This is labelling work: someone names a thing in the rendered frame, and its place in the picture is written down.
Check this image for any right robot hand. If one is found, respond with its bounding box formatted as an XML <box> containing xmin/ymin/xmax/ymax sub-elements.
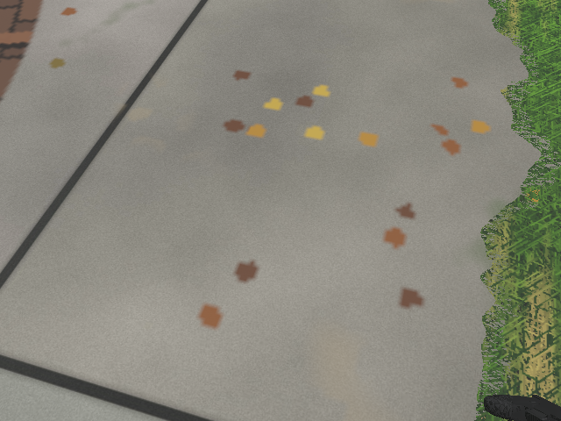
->
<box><xmin>484</xmin><ymin>395</ymin><xmax>561</xmax><ymax>421</ymax></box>

